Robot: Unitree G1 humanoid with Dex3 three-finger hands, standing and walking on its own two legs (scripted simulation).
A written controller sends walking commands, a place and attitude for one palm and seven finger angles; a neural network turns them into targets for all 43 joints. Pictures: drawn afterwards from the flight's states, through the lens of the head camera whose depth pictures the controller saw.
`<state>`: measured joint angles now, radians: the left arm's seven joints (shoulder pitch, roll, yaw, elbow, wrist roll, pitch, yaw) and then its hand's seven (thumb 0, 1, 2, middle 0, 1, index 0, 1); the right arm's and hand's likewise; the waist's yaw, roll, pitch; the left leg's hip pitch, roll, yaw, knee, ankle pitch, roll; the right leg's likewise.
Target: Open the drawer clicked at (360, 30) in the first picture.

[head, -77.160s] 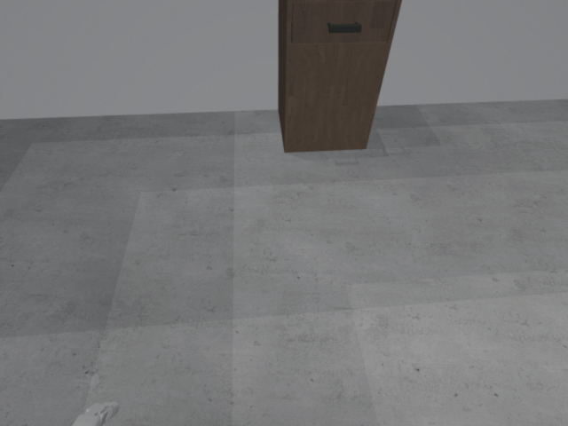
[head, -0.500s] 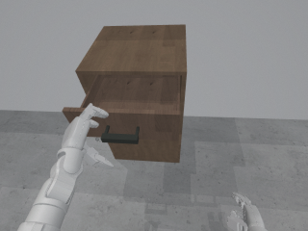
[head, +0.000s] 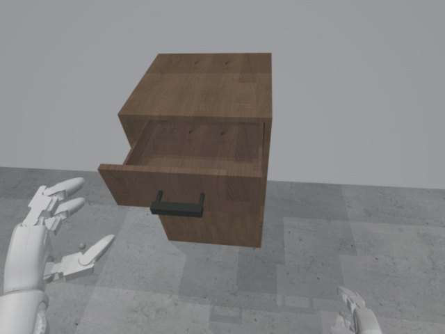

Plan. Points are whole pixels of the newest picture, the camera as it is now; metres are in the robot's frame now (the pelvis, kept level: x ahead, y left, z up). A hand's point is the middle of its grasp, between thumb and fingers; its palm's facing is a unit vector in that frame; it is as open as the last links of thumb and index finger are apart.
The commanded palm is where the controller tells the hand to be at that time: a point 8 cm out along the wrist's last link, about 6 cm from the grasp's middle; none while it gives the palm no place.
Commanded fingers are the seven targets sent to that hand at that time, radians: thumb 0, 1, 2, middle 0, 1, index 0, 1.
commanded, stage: draw the hand back to the body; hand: left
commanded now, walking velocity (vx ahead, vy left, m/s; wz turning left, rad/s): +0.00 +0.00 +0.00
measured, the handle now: (179, 202) +0.45 +0.17 -0.09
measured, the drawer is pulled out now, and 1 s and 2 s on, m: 0.21 0.21 0.21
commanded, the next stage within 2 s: step back with the hand held close in 0.40 s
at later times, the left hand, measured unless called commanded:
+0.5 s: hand (49, 261) +0.17 +0.24 +0.15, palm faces +0.39 -0.84 -0.39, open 7.5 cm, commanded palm +0.12 +0.29 +0.17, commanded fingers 0.00 0.90 0.90 -0.20 -0.30 -0.20 -0.30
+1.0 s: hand (29, 274) +0.16 +0.27 +0.14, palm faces +0.30 -0.80 -0.51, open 7.4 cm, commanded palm +0.10 +0.31 +0.17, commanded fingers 0.00 0.90 0.90 -0.20 -0.30 -0.20 -0.30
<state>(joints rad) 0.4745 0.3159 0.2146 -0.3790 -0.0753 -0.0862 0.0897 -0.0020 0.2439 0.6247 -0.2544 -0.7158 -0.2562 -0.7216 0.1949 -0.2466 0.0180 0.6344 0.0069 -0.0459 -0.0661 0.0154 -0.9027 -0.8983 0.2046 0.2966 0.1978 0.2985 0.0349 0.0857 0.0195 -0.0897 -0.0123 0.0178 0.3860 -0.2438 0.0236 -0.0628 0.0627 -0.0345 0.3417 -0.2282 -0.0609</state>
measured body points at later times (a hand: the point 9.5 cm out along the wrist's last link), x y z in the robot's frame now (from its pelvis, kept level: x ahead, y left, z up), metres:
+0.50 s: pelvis -0.01 +0.01 +0.00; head -0.03 -0.01 +0.45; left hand +0.14 +0.29 +0.17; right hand +0.18 -0.21 -0.09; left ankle -0.02 +0.10 -0.74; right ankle -0.02 -0.08 -0.74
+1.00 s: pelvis -0.03 +0.03 -0.01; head -0.01 +0.02 +0.44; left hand +0.13 +0.31 +0.17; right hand +0.15 -0.21 -0.10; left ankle -0.02 +0.10 -0.74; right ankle -0.02 -0.08 -0.74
